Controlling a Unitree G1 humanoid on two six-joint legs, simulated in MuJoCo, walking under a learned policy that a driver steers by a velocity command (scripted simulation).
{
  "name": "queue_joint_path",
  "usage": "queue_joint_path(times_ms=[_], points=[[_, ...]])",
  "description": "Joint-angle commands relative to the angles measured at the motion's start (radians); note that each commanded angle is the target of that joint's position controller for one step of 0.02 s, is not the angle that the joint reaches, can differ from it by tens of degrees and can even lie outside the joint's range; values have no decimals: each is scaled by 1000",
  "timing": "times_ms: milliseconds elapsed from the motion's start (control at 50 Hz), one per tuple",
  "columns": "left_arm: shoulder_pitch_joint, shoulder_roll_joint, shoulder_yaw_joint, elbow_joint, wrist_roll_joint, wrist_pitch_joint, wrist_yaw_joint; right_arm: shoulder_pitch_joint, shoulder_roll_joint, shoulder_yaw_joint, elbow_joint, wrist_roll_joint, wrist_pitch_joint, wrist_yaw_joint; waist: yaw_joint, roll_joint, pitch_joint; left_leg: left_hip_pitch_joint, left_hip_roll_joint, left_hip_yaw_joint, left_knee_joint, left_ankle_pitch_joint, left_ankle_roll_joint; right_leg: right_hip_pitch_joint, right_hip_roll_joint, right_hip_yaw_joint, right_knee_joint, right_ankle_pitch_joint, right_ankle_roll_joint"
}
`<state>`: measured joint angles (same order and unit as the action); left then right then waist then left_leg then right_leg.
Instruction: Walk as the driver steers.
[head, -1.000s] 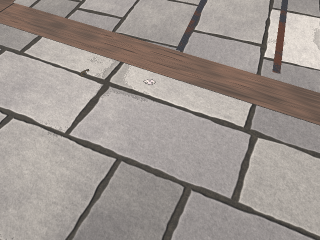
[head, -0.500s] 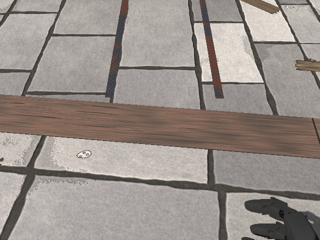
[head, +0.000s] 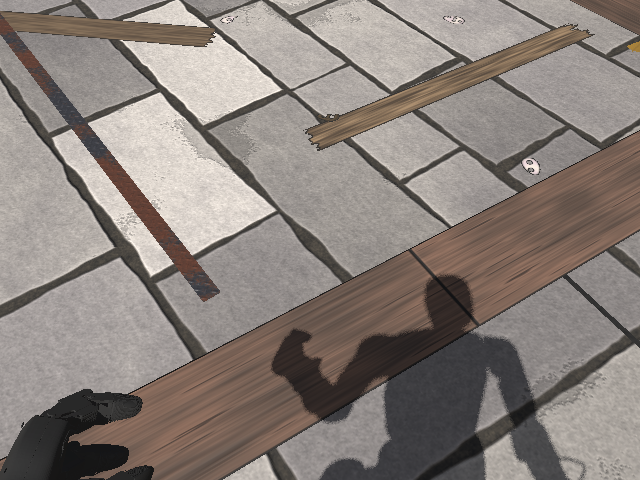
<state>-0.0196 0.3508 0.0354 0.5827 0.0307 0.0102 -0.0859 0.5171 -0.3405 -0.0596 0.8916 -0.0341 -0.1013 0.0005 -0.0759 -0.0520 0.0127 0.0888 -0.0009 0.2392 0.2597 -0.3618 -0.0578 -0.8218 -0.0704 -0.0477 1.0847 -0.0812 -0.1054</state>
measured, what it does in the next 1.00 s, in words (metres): walks ahead, turning left: right foot, then left foot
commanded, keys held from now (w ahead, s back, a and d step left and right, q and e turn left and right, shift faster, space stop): w+shift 0.08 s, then w+q+shift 0.28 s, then q+shift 0.64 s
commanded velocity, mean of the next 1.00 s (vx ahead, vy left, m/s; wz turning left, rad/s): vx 0.58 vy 0.00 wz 0.45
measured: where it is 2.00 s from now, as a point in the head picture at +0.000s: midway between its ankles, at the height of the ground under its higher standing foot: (318, 368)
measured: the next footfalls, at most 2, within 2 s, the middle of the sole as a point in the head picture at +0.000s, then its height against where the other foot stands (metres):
right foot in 0.14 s outside the picture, level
left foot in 0.54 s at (291, 371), level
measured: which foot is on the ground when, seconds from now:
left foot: down 0.00-0.14, up 0.16-0.52, down 0.54-0.92, up 0.94-1.00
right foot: up 0.00-0.12, down 0.14-0.54, up 0.56-0.90, down 0.92-1.00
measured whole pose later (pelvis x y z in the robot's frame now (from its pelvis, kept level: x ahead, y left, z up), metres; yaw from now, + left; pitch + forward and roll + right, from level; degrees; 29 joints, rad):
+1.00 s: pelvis +0.72 -0.04 +0.01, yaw +29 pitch +1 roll +0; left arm 0.22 0.30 0.01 0.64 0.03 -0.09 0.02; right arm 0.24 -0.37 -0.07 0.62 -0.05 -0.09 0.07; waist 0.01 0.04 0.00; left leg -0.42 -0.20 -0.21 0.92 -0.51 -0.01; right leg -0.28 -0.01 0.06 0.48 -0.22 -0.01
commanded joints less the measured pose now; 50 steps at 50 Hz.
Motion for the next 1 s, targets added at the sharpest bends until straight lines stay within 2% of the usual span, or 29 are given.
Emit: queue_joint_path(times_ms=[20, 60, 120, 140, 160, 180, 220, 240, 320, 400, 480, 500, 520, 540, 560, 580, 600, 620, 640, 660, 680, 760, 820, 880, 920, 940, 960, 980, 1000], points=[[-93, -16, -27, -80, 3, -11, -21, -99, -74, 2, -73, -4, -30, -3, 72, 73, 156, -187, 202, 22, -162, 727, 74, 157, 30, -89, -224, 67, -43], [-60, -10, -26, -54, 7, -21, -16, -34, -128, -6, -56, -3, -19, -15, 92, 120, 97, -103, 225, 30, -56, 1230, 72, 307, 123, -147, -290, 22, -78], [387, 82, 21, 100, 17, -35, 29, -97, -203, -14, -70, -1, 18, -30, 325, 182, -118, -177, 279, -6, 491, 1400, 123, 827, 184, -30, -421, -95, -146], [484, 153, 55, 146, 22, -31, 53, -105, -170, -11, -78, -1, 25, -23, 344, 107, -171, -381, 187, -9, 873, 824, 122, 1060, 96, 107, -475, -172, -159], [389, 256, 73, 106, 31, -29, 69, 37, -9, 23, -144, 24, 22, -6, 144, -185, -322, -722, 50, -95, 1299, -171, 92, 1319, -252, 593, -506, -124, -214], [444, 228, 78, 82, 15, -24, 79, -82, -97, 12, -180, 46, 11, -12, 247, -31, -444, -828, 5, -306, 1387, -72, 112, 1316, -301, 768, -686, -231, -250], [372, 123, 57, 145, 15, -56, 93, -160, -66, 19, -172, 48, 10, -5, 155, 86, -66, -867, 89, -303, 1234, 58, 117, 933, -249, 527, -804, -217, -191], [327, 79, 45, 153, 17, -78, 91, -152, -44, 22, -151, 35, 27, 2, 105, 115, -8, -799, 123, -323, 1158, 77, 115, 791, -210, 429, -832, -185, -157], [325, -3, 20, 197, -12, -138, 80, -143, 12, 21, -103, 16, 97, 37, 38, 50, 91, -737, 162, -329, 979, 175, 99, 602, -123, 145, -963, -69, -61], [316, -26, 8, 218, -21, -162, 75, -319, 57, 36, -162, 21, 78, 51, 41, 33, 146, -711, 94, -177, 667, 454, 125, 593, -13, -150, -943, 514, 32], [360, 68, 21, 224, -48, -164, 119, -301, 42, 35, -150, -1, 59, 90, 34, 12, 47, -464, -63, -18, 349, 645, 150, 708, -29, -215, -744, 874, 98], [451, 209, 28, 227, 134, -149, 58, -171, -21, 3, -143, -8, 40, 109, -55, -37, -44, -119, -94, -173, 523, 430, 96, 481, -82, -191, -697, 1078, 237], [188, 313, 80, 122, 150, -151, 37, 178, -170, -57, -42, 12, 25, 74, -207, -10, -108, 154, -143, -170, 544, 392, 105, 356, -46, -217, -506, 1166, 375], [103, 249, 67, 132, 127, -140, 19, 396, -194, -80, 67, -11, 17, 40, -328, 286, -207, 377, -29, -320, 412, 672, 228, 232, 25, -136, 160, 381, 443], [179, 43, 25, 129, 53, -123, -13, 442, -133, -38, 99, -81, 14, 34, -259, 337, -396, 505, 83, -490, 372, 1214, 282, 186, 160, -18, 548, -512, 430], [473, -88, -9, 89, 43, -142, -15, 382, -286, -77, 59, -50, -7, 42, -33, 204, -582, 679, 321, -900, 427, 1581, 591, 88, 159, 266, 629, -610, 427], [304, 61, 15, 56, -25, -148, 7, 102, -232, -76, -23, -39, -34, 44, -72, 40, -201, 322, 325, -953, 305, 1245, 558, -131, 126, 311, 556, -554, 366], [259, 95, 15, 23, -3, -136, 42, -58, -146, -55, -68, -8, -43, 40, -18, 5, -152, 82, 251, -811, 229, 979, 525, -39, 100, 264, 463, -553, 302], [307, 70, 8, 22, 52, -113, 81, -208, -65, -21, -107, 10, -42, 43, 87, -51, -120, -200, 184, -764, 120, 907, 497, 116, 51, 231, 352, -474, 236], [352, 46, -6, 28, 81, -100, 102, -271, -47, 0, -129, 12, -38, 63, 153, 10, -84, -438, 142, -733, 49, 920, 496, 281, 10, 228, 250, -477, 215], [358, 37, -14, 19, 77, -91, 109, -282, -45, 6, -148, 7, -38, 84, 187, 37, -70, -559, 127, -736, 3, 892, 487, 393, -12, 218, 185, -503, 221], [298, 12, -34, 13, 17, -50, 102, -287, -155, -41, -203, -4, -79, 90, 165, 3, -78, -623, -25, -615, 23, 651, 346, 581, 8, 129, -175, -271, 256], [215, 24, -24, -11, 15, -40, 79, -233, -147, -39, -261, 0, -54, 80, 103, 103, -58, -528, -37, -686, 75, 451, 307, 583, 76, 129, -317, -153, 238], [244, 47, -7, -3, -7, -74, 90, -239, -114, -34, -304, 14, -28, 90, 108, 116, -59, -389, 6, -807, 203, 515, 323, 591, 104, 150, -550, -99, 206], [310, 101, 17, 8, -27, -106, 103, -238, -36, -2, -324, 22, -22, 99, 126, 60, -122, -440, -42, -800, 340, 412, 226, 777, -27, 252, -666, 275, 23], [341, 205, 47, -10, -30, -124, 112, -171, 49, 26, -355, 5, -26, 93, 84, -134, -271, -633, -192, -595, 542, 112, 95, 1042, -297, 513, -674, 709, -299], [305, 199, 54, -26, 20, -118, 107, -198, -30, 5, -370, -23, -12, 79, 114, -166, -232, -849, -220, -459, 740, -348, 14, 1061, -447, 701, -732, 723, -421], [279, 158, 56, -27, 8, -128, 116, -194, -95, -16, -338, -40, 9, 64, 105, -43, -142, -837, -111, -426, 884, -323, -1, 962, -404, 590, -749, 609, -330], [223, 108, 43, -33, -23, -129, 120, -200, -109, -24, -320, -43, 25, 43, 79, -27, -101, -800, -63, -388, 953, -259, -14, 872, -312, 429, -763, 509, -226]])
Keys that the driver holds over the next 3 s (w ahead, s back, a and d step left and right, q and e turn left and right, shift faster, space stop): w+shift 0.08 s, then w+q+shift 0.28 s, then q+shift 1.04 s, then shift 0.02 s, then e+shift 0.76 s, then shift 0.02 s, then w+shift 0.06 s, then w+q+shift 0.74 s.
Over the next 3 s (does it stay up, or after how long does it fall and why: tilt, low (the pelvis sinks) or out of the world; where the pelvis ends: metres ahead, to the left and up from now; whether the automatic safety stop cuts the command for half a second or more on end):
stays up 1.09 0.12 -0.11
